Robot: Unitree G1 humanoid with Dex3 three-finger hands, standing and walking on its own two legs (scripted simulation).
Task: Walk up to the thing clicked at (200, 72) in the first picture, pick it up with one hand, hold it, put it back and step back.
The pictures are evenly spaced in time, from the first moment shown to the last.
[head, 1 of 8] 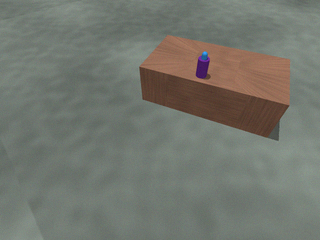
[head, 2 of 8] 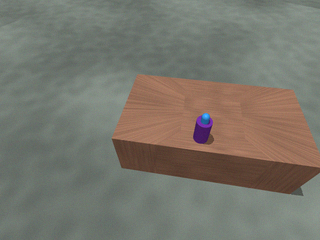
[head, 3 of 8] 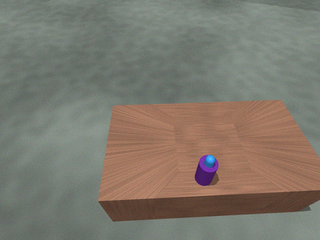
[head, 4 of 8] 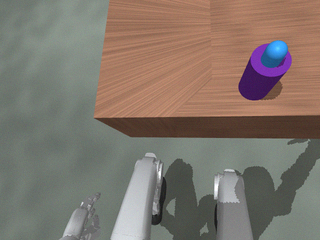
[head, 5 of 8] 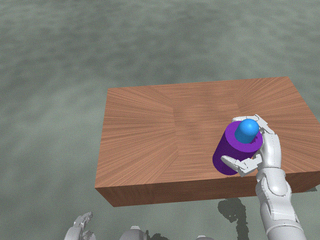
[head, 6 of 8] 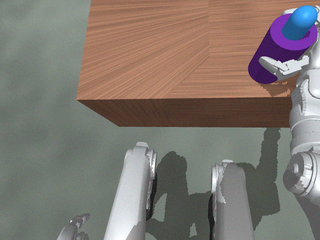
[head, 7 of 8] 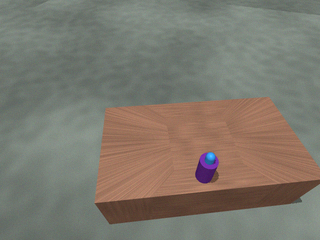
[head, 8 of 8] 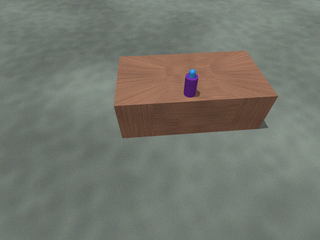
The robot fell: no
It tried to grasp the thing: yes
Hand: right
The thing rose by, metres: 0.34
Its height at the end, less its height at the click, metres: +0.00
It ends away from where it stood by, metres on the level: 0.03
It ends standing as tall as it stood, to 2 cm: yes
